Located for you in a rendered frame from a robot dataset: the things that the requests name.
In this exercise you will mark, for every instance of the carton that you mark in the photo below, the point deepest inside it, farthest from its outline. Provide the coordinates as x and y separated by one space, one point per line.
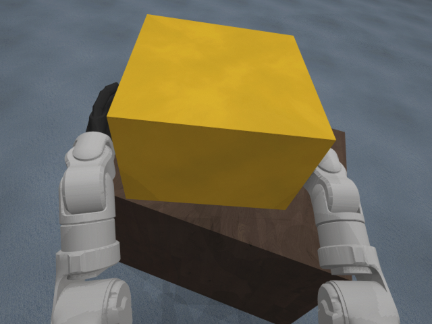
216 115

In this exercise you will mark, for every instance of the left robot forearm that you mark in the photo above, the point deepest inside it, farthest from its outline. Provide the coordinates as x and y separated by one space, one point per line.
86 212

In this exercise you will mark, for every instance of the right robot upper arm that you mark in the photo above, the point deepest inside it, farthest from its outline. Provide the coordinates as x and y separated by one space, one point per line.
355 302

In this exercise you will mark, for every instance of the left robot hand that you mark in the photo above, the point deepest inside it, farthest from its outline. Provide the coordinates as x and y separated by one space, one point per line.
98 117

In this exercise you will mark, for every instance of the left robot upper arm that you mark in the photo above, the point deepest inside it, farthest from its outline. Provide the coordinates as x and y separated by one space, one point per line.
102 301

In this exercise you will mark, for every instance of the pedestal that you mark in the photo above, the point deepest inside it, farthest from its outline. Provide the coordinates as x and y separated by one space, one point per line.
261 261

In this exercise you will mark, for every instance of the right robot forearm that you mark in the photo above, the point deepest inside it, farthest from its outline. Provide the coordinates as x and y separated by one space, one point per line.
344 243

